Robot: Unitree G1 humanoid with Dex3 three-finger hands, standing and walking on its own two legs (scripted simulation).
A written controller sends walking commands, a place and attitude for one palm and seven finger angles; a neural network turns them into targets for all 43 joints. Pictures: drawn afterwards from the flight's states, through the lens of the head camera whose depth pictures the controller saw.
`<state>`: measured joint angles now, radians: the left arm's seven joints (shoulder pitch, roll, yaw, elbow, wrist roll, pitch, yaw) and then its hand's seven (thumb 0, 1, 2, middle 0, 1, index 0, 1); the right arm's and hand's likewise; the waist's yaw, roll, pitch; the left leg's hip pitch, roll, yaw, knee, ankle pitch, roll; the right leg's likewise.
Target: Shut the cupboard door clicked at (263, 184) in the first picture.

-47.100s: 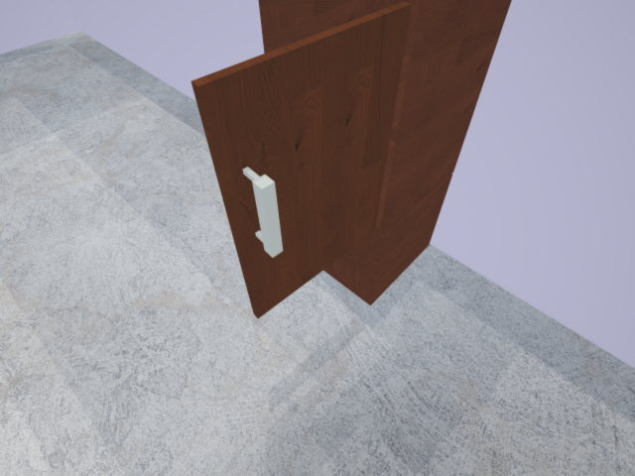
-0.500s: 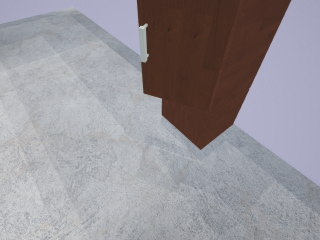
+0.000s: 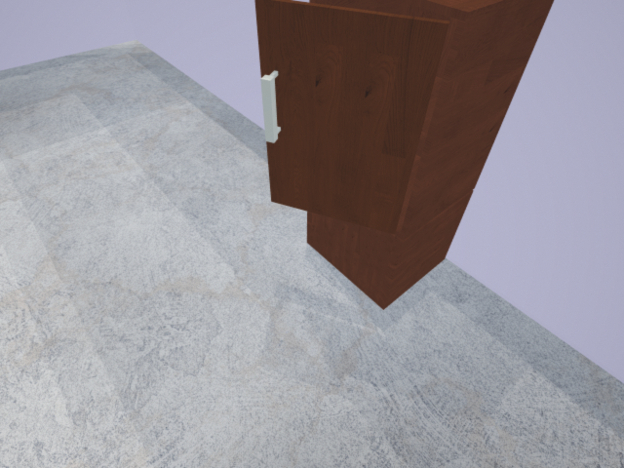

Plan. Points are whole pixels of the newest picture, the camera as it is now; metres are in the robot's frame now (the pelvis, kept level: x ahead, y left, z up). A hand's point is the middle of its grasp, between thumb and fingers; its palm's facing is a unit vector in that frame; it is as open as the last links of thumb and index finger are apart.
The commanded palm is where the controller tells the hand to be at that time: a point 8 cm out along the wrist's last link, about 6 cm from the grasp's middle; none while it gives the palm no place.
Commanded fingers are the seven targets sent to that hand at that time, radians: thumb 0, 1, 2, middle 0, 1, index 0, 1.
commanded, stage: look to check the result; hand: left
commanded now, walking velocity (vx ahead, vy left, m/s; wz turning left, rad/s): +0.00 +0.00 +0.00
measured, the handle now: (273, 107) +0.94 +0.15 +0.00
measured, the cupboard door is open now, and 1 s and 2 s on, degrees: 29 29 29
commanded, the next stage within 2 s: walk to a spot facing it in 0.62 s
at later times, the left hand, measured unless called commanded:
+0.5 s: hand out of the picture +0.06 +0.23 -0.16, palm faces -0.01 -0.95 -0.31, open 7.4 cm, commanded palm none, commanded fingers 0.00 0.90 0.90 -0.20 -0.30 -0.20 -0.30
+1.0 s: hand out of the picture +0.07 +0.20 -0.18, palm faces +0.11 -0.95 -0.28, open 7.4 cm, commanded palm none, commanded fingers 0.00 0.90 0.90 -0.20 -0.30 -0.20 -0.30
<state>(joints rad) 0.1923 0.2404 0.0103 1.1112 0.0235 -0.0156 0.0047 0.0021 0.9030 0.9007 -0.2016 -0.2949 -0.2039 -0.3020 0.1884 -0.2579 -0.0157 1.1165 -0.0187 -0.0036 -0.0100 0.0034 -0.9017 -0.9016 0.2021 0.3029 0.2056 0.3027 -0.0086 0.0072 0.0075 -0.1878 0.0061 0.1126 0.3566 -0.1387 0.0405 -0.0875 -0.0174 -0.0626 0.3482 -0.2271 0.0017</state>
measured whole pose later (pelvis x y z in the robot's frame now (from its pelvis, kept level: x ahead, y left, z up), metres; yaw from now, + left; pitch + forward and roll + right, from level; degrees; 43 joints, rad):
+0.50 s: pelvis +0.02 -0.01 +0.00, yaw +0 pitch -1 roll +0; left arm 0.18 0.30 0.01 1.15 0.02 -0.01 0.00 0.00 0.90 0.90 -0.20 -0.29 -0.20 -0.30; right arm 0.14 -0.30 -0.01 1.13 -0.02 0.00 -0.01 0.00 -0.90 -0.90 0.20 0.30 0.21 0.30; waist 0.00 0.01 0.03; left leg -0.16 0.01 0.10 0.33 -0.15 0.03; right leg -0.04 -0.01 -0.07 0.29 -0.23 -0.01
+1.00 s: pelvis +0.03 -0.02 -0.01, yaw +6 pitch -2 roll +0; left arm 0.17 0.23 0.04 1.04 0.03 0.01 0.03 0.00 0.90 0.90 -0.20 -0.29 -0.20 -0.30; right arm 0.19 -0.25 -0.03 1.07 -0.02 0.05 -0.01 0.00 -0.90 -0.90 0.20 0.30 0.20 0.30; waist -0.01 0.02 0.06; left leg -0.31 0.01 0.04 0.69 -0.35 -0.01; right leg -0.08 -0.03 -0.17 0.47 -0.36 -0.02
